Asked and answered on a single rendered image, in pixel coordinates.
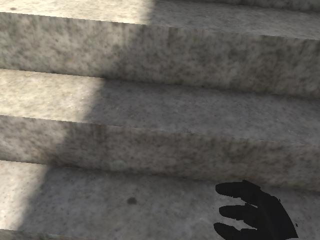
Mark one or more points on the robot right hand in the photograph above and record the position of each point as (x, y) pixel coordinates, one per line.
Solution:
(269, 218)

